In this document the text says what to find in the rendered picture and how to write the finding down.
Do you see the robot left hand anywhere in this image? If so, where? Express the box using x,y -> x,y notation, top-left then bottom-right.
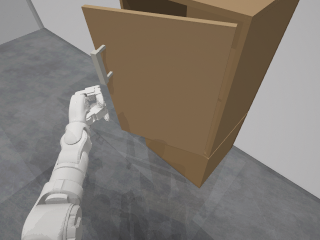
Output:
68,85 -> 110,129

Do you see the cupboard door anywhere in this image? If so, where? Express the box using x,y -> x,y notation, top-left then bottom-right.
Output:
81,4 -> 237,156

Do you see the handle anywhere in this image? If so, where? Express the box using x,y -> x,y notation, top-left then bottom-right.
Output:
90,45 -> 113,85

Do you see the robot left upper arm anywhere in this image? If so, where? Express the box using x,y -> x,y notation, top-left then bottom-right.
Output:
23,203 -> 83,240

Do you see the left robot forearm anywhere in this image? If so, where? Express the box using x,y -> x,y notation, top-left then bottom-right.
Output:
21,122 -> 92,240

